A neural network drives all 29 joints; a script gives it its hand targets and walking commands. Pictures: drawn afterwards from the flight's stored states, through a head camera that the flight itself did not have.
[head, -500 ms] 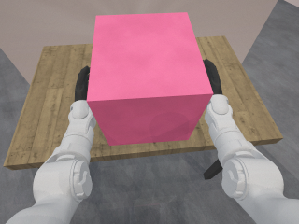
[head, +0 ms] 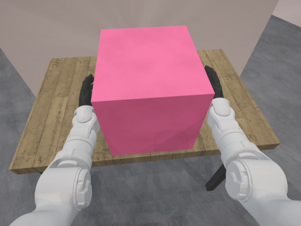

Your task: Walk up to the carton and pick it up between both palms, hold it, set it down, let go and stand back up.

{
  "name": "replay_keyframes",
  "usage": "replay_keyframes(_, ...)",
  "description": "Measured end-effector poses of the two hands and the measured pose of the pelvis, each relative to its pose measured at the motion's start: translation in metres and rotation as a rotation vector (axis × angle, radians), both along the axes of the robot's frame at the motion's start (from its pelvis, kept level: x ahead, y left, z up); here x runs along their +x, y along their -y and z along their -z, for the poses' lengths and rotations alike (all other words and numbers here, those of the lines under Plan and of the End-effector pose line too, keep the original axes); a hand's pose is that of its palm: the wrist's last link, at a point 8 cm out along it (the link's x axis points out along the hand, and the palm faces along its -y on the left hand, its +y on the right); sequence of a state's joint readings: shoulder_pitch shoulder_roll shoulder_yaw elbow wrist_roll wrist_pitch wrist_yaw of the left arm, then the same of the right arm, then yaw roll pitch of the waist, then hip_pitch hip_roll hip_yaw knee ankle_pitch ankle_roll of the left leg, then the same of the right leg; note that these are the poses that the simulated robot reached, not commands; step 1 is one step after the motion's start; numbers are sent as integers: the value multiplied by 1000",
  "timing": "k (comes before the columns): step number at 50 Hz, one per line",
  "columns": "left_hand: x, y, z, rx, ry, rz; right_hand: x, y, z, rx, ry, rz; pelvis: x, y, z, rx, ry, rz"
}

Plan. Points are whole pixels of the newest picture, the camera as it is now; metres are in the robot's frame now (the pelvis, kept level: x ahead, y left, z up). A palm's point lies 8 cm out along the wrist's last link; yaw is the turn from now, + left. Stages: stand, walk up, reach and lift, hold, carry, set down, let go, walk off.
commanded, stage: reach and lift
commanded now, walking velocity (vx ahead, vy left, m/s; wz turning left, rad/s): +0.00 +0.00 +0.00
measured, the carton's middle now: (148, 91) +0.50 +0.02 +0.06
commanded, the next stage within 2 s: none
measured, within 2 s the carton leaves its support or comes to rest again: neither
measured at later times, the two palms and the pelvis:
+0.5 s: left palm (78, 93) +0.41 +0.20 +0.15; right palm (221, 93) +0.41 -0.15 +0.15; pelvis -0.01 +0.00 +0.00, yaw +0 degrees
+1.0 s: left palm (58, 87) +0.37 +0.21 +0.21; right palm (225, 85) +0.38 -0.14 +0.20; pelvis -0.03 +0.01 +0.00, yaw +1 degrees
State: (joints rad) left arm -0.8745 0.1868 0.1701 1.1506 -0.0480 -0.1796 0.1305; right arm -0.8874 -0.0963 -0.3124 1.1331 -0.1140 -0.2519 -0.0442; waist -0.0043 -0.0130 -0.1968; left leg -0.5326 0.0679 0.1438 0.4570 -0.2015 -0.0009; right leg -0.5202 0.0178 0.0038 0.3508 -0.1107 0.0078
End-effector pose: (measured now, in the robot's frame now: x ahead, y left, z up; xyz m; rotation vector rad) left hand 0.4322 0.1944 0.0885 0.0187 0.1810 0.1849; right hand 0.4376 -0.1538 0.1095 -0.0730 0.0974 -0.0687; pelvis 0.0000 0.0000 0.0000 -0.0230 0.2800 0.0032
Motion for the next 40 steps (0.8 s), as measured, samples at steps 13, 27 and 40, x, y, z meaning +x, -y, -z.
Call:
replay_keyframes(13,-10,2,-29,-3,-22,1,-13,2,-17,51,-34,7,-6,1,-1,0,38,-3)
replay_keyframes(27,-26,-1,-72,23,-53,3,-31,0,-41,92,-74,17,-14,-3,-3,-4,113,-8)
replay_keyframes(40,-48,-11,-109,55,-56,-12,-47,-10,-75,91,-80,0,-22,-7,-4,-9,181,-11)
